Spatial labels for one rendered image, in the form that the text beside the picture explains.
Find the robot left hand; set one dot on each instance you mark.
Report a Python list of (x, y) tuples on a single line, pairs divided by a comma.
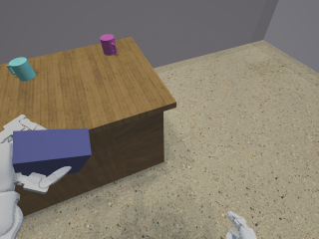
[(35, 182)]

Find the sponge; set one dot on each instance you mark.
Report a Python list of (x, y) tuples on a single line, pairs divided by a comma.
[(44, 151)]

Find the table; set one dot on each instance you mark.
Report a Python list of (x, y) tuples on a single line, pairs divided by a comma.
[(119, 98)]

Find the robot right hand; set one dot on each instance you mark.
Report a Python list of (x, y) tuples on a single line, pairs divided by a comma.
[(241, 225)]

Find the robot left forearm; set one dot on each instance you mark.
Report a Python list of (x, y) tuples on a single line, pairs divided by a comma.
[(11, 216)]

